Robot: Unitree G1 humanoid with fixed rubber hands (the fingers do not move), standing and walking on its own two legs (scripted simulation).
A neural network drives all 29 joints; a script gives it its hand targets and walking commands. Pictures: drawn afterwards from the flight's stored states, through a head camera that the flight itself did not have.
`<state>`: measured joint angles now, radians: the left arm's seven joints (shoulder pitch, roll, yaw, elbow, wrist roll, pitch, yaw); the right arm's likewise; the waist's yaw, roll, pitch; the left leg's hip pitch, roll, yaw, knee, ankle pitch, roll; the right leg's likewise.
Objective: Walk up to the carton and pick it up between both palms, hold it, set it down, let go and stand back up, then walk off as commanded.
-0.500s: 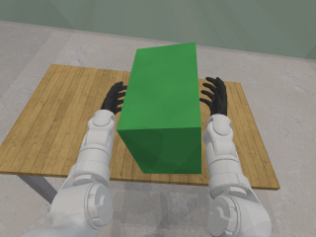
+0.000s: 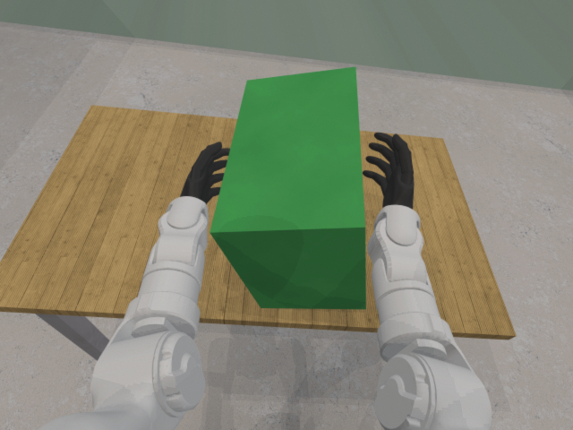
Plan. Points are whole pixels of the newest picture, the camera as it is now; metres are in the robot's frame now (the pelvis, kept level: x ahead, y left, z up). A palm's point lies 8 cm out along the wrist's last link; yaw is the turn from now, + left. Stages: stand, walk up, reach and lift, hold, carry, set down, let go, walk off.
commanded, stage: set down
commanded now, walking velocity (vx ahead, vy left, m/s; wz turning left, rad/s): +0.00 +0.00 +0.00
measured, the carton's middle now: (305, 193) +0.49 -0.04 +0.01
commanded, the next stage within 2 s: none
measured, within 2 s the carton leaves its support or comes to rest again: neither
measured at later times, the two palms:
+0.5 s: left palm (201, 198) +0.43 +0.13 +0.06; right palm (398, 199) +0.41 -0.15 +0.11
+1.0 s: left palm (199, 198) +0.43 +0.13 +0.06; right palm (395, 197) +0.41 -0.14 +0.11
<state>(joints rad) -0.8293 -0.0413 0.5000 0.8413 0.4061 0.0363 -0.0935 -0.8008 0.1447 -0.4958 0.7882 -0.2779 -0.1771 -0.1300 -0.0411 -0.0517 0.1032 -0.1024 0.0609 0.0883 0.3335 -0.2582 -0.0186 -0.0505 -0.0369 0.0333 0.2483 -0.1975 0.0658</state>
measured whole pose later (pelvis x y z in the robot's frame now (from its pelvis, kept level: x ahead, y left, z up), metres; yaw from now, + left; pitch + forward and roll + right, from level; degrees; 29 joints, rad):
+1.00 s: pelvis +0.00 -0.01 +0.00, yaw +0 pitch +2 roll -1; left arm -0.83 -0.04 0.56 0.85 0.41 0.01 -0.13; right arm -0.80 0.16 -0.51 0.79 -0.29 -0.18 -0.13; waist -0.04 -0.08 0.10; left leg -0.11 0.06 0.09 0.33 -0.26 -0.02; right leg -0.05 -0.04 0.03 0.25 -0.22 0.06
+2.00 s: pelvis -0.03 -0.01 +0.00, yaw +0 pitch +15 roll -1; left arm -1.02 0.20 0.20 1.37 0.12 -0.26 0.00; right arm -0.93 -0.06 -0.33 1.21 -0.06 -0.28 -0.18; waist -0.04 -0.08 -0.07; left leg -0.41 0.06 0.09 0.34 -0.19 -0.02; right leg -0.37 -0.04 0.03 0.28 -0.17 0.05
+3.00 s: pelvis -0.07 -0.01 -0.01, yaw +0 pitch +11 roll -1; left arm -0.86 0.21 0.14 1.49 0.00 -0.42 -0.05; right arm -0.71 -0.09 -0.05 1.35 0.15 -0.49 -0.21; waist -0.04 -0.04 -0.09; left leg -0.44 0.06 0.09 0.43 -0.18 -0.02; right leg -0.40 -0.04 0.03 0.37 -0.16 0.05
